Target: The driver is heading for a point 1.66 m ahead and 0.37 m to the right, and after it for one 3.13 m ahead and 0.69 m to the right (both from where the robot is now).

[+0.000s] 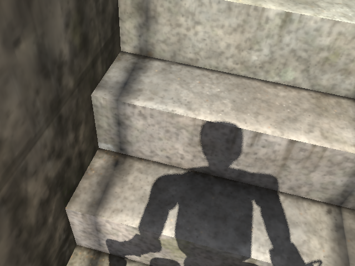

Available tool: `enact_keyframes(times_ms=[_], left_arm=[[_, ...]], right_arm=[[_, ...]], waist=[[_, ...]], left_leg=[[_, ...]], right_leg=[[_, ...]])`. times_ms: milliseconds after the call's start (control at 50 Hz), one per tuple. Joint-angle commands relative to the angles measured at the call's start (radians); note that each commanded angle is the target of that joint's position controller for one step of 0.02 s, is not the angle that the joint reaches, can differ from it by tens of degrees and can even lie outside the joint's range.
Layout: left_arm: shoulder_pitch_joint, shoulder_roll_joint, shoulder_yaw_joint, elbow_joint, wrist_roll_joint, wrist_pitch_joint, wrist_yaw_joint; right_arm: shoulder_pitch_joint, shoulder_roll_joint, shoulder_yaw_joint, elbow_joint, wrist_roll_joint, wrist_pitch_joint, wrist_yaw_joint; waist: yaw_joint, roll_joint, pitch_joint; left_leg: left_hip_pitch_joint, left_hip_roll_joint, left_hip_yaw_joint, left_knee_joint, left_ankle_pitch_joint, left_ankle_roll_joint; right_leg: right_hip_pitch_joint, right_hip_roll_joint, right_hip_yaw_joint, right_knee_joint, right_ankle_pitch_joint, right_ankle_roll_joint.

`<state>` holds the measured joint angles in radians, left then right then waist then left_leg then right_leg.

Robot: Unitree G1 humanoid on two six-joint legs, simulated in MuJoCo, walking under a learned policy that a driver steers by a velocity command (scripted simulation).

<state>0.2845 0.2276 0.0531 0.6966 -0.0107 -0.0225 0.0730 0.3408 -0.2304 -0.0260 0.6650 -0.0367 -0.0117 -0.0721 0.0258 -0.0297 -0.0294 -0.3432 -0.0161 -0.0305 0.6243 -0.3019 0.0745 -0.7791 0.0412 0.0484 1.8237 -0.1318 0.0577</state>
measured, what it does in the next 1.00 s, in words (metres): climbs: right foot 0.21 m higher, then left foot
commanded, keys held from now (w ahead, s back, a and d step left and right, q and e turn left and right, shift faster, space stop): w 0.62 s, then no key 0.38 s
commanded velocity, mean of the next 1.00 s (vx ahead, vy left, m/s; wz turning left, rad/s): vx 0.36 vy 0.00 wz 0.08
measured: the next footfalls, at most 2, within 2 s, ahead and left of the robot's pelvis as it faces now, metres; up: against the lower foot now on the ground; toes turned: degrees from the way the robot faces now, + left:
right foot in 0.48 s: +0.19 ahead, -0.24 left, +0.21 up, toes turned -14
left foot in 1.00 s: +0.20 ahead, +0.12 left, +0.21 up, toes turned +3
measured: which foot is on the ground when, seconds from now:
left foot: down 0.00-0.50, up 0.52-0.98, down 1.00-1.00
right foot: up 0.00-0.46, down 0.48-1.00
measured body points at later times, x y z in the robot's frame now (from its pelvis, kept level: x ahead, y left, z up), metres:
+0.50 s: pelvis +0.10 -0.10 +0.04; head +0.10 -0.13 +0.49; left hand +0.28 +0.10 -0.04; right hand +0.10 -0.36 -0.12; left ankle +0.03 +0.08 -0.71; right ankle +0.17 -0.23 -0.53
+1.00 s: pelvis +0.19 -0.05 +0.14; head +0.17 -0.06 +0.59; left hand +0.34 +0.21 +0.06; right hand +0.31 -0.33 +0.04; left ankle +0.18 +0.11 -0.46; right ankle +0.15 -0.23 -0.52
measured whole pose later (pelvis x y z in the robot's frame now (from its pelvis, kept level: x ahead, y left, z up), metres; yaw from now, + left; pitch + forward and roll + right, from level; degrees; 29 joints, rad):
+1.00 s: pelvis +0.19 -0.05 +0.14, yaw +0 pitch -2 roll +0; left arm 0.21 0.22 0.06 0.66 0.02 0.03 0.15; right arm 0.25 -0.26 -0.06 0.68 -0.05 0.11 -0.03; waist -0.01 0.01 -0.02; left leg -0.62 0.05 -0.08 1.42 -0.31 -0.10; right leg -0.41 -0.26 -0.11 1.12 -0.64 0.12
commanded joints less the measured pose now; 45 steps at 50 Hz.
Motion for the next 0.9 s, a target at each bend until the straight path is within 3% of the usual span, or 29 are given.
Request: enact_keyframes(times_ms=[20,100,160,200,240,260,300,340,360,380,400,440,460,480,500,520,540,560,580,620,660,680,700,740,820,840,860,880,900], left_arm=[[-0.032,0.005,-0.004,-0.026,-0.017,-0.019,0.014],[0.001,-0.040,-0.018,0.001,-0.010,-0.020,0.036],[0.005,-0.091,-0.045,-0.022,0.007,-0.026,0.048],[0.027,-0.098,-0.056,-0.014,0.015,-0.028,0.050],[-0.070,-0.120,-0.071,-0.053,0.011,-0.021,0.047],[-0.127,-0.126,-0.079,-0.065,0.036,-0.013,0.046],[-0.184,-0.143,-0.084,-0.083,0.025,-0.018,0.038],[-0.203,-0.135,-0.099,-0.107,0.034,-0.018,0.027],[-0.194,-0.146,-0.111,-0.120,0.057,-0.013,0.016],[-0.185,-0.179,-0.131,-0.144,0.060,-0.010,-0.007],[-0.150,-0.147,-0.123,-0.094,0.052,0.000,-0.014],[-0.070,-0.076,-0.083,-0.068,0.057,0.004,0.006],[0.154,-0.001,-0.021,-0.003,0.049,0.003,0.011],[0.271,0.036,-0.002,0.044,0.049,-0.002,-0.007],[0.401,0.177,0.031,0.145,0.049,0.001,0.003],[0.348,0.187,0.034,0.160,0.056,0.000,0.006],[0.210,0.121,0.016,0.107,0.020,0.000,-0.007],[0.046,0.034,-0.012,0.054,0.001,0.005,-0.028],[-0.140,-0.034,-0.033,-0.024,0.007,-0.001,-0.039],[-0.207,-0.090,-0.057,-0.017,0.025,-0.013,-0.038],[-0.230,-0.066,-0.052,-0.011,0.019,-0.012,-0.013],[-0.221,-0.060,-0.047,-0.013,0.022,-0.013,0.004],[-0.195,-0.025,-0.044,-0.032,0.038,-0.010,0.010],[-0.114,0.015,-0.017,-0.051,0.056,0.001,0.025],[-0.014,0.060,0.011,-0.072,0.053,0.000,0.043],[-0.019,0.063,0.020,-0.072,0.059,0.002,0.044],[-0.017,0.072,0.022,-0.065,0.046,0.011,0.060],[-0.009,0.118,0.034,-0.083,0.046,0.006,0.063],[-0.005,0.164,0.048,-0.083,0.054,0.019,0.063]], right_arm=[[0.129,-0.081,-0.015,0.020,0.010,-0.021,-0.005],[0.100,-0.096,-0.016,0.071,0.010,-0.050,-0.001],[0.146,-0.095,-0.018,0.142,0.041,-0.084,0.002],[0.118,-0.103,-0.021,0.156,0.030,-0.087,0.003],[0.060,-0.106,-0.020,0.137,0.030,-0.074,0.011],[0.084,-0.116,-0.020,0.162,0.019,-0.069,0.005],[0.115,-0.092,-0.031,0.223,0.042,-0.071,0.011],[0.200,-0.096,-0.045,0.274,0.039,-0.064,-0.008],[0.175,-0.118,-0.059,0.279,0.047,-0.060,-0.013],[0.089,-0.149,-0.070,0.268,0.051,-0.054,-0.001],[-0.069,-0.068,-0.048,0.268,0.027,-0.032,0.024],[0.006,-0.208,-0.087,0.262,0.053,-0.035,0.061],[-0.038,-0.249,-0.095,0.276,0.052,-0.058,0.082],[-0.110,-0.213,-0.077,0.244,0.100,-0.054,0.096],[-0.081,-0.080,-0.053,0.208,0.070,-0.033,0.112],[-0.042,-0.014,-0.052,0.219,0.074,-0.025,0.141],[0.061,0.027,-0.046,0.214,0.113,-0.030,0.149],[0.060,0.019,-0.047,0.179,0.123,-0.003,0.130],[0.030,-0.003,-0.035,0.178,0.073,0.039,0.107],[-0.012,-0.055,-0.045,0.128,0.026,0.077,0.085],[0.032,-0.118,-0.090,0.118,0.057,0.080,0.070],[0.068,-0.132,-0.100,0.111,0.040,0.076,0.047],[0.021,-0.167,-0.110,0.089,0.028,0.090,0.032],[-0.099,-0.148,-0.112,0.043,0.035,0.094,0.024],[-0.180,-0.053,-0.085,-0.012,0.033,0.100,0.040],[-0.167,-0.023,-0.079,-0.004,0.059,0.095,0.042],[-0.164,-0.027,-0.068,-0.007,0.038,0.086,0.054],[-0.167,-0.020,-0.059,-0.005,0.041,0.081,0.073],[-0.209,0.024,-0.032,-0.045,0.016,0.074,0.069]], waist=[[-0.038,0.253,0.122],[-0.019,0.226,0.155],[-0.023,0.167,0.163],[-0.006,0.114,0.137],[-0.013,0.140,0.137],[-0.034,0.144,0.120],[-0.066,0.235,0.096],[-0.071,0.210,0.066],[-0.040,0.221,0.040],[0.027,0.252,-0.002],[0.090,0.273,-0.028],[0.112,0.298,-0.153],[0.229,0.407,-0.212],[0.283,0.335,-0.253],[0.192,-0.179,-0.168],[0.114,-0.390,-0.155],[0.037,-0.335,-0.094],[-0.037,-0.268,-0.056],[-0.070,-0.158,-0.010],[-0.111,-0.104,0.063],[-0.168,-0.231,0.119],[-0.165,-0.301,0.124],[-0.133,-0.248,0.105],[-0.073,-0.153,0.087],[-0.007,-0.110,0.117],[-0.003,-0.155,0.128],[0.001,-0.151,0.126],[-0.007,-0.128,0.099],[-0.010,-0.155,0.087]], left_leg=[[0.110,0.303,-0.378,-0.351,-0.292,0.203],[0.081,0.333,-0.322,-0.374,-0.216,0.187],[0.218,0.389,-0.303,-0.370,-0.201,0.148],[0.159,0.396,-0.253,-0.385,-0.207,0.136],[0.114,0.394,-0.188,-0.424,-0.258,0.108],[0.129,0.404,-0.182,-0.452,-0.216,0.108],[0.225,0.374,-0.127,-0.474,-0.094,0.125],[0.283,0.394,-0.133,-0.496,-0.117,0.118],[0.275,0.418,-0.108,-0.542,0.011,0.099],[0.207,0.365,0.006,-0.620,0.065,0.084],[-0.081,0.292,0.146,-0.655,0.364,0.068],[0.015,0.275,0.170,-0.481,1.125,0.078],[0.102,0.269,0.156,-0.267,1.542,0.033],[0.273,0.299,0.115,-0.025,1.346,-0.002],[-0.104,0.163,0.097,0.371,0.539,-0.102],[-0.259,0.019,-0.191,0.757,0.081,-0.117],[-0.365,-0.017,-0.289,0.992,0.122,-0.125],[-0.429,-0.020,-0.161,1.107,0.191,-0.128],[-0.420,-0.049,-0.151,1.236,0.249,-0.139],[-0.360,-0.065,-0.070,1.318,0.308,-0.123],[-0.329,-0.056,-0.147,1.322,0.340,-0.126],[-0.353,-0.054,-0.151,1.369,0.314,-0.125],[-0.353,-0.036,-0.145,1.348,0.287,-0.144],[-0.358,-0.039,-0.102,1.278,0.303,-0.164],[-0.406,-0.016,-0.081,1.141,0.268,-0.179],[-0.420,-0.013,-0.085,1.088,0.228,-0.178],[-0.435,-0.028,-0.072,1.073,0.178,-0.184],[-0.449,-0.013,-0.081,1.070,0.127,-0.180],[-0.490,0.014,-0.038,1.023,0.064,-0.181]], right_leg=[[-0.314,0.020,0.051,0.099,0.013,-0.007],[-0.469,0.051,0.106,0.316,0.011,-0.021],[-0.702,0.032,0.198,0.444,-0.051,-0.038],[-0.694,0.024,0.161,0.456,-0.026,-0.023],[-0.742,-0.014,0.115,0.393,-0.047,-0.010],[-0.767,-0.020,0.097,0.436,-0.048,-0.007],[-0.815,-0.031,0.040,0.508,-0.114,-0.014],[-0.812,-0.093,0.027,0.421,-0.172,-0.028],[-0.727,-0.140,0.085,0.385,-0.220,-0.037],[-0.514,-0.161,-0.040,0.105,-0.208,-0.068],[-0.066,-0.120,-0.182,-0.054,-0.182,-0.089],[0.274,0.028,-0.259,-0.262,-0.564,-0.119],[0.478,0.030,-0.096,-0.470,-0.543,-0.126],[0.428,-0.022,0.072,-0.891,-0.425,-0.186],[0.582,-0.176,0.469,-1.064,-0.256,-0.247],[0.509,-0.184,0.703,-1.287,-0.527,-0.254],[0.455,-0.249,0.517,-1.215,-0.370,-0.236],[0.374,-0.287,0.385,-1.161,-0.511,-0.239],[0.266,-0.319,0.321,-1.078,-0.466,-0.176],[0.054,-0.323,0.201,-1.086,-0.572,-0.136],[-0.003,-0.357,0.152,-1.139,-0.604,-0.151],[0.032,-0.389,0.145,-1.139,-0.549,-0.144],[0.075,-0.421,0.153,-1.140,-0.527,-0.137],[0.160,-0.427,0.114,-1.132,-0.458,-0.158],[0.339,-0.442,0.098,-1.146,-0.293,-0.186],[0.357,-0.420,0.066,-1.102,-0.188,-0.199],[0.395,-0.428,0.084,-1.089,-0.055,-0.210],[0.421,-0.445,0.104,-1.074,0.036,-0.202],[0.476,-0.474,0.129,-1.072,0.141,-0.214]])
Keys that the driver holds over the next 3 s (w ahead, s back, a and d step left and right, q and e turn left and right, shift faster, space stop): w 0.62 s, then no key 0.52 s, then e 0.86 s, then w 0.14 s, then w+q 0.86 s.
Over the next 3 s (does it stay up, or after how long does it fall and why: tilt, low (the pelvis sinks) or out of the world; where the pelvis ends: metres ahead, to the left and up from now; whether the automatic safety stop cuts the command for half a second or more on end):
stays up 0.01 0.07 -0.04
